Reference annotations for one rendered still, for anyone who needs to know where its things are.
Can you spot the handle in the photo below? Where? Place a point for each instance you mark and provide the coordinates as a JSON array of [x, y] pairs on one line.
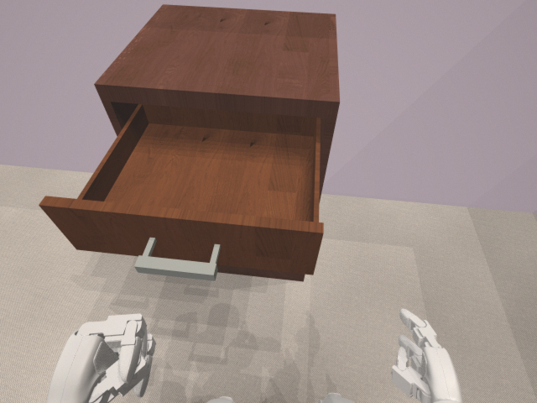
[[177, 267]]

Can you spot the robot right hand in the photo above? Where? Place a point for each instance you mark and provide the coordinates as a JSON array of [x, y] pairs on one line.
[[432, 376]]

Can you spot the cabinet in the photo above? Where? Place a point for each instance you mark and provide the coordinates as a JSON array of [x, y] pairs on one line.
[[230, 59]]

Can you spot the drawer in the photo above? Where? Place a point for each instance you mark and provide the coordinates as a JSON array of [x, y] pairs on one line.
[[192, 178]]

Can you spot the robot left hand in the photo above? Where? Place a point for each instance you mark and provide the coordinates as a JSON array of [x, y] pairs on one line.
[[117, 348]]

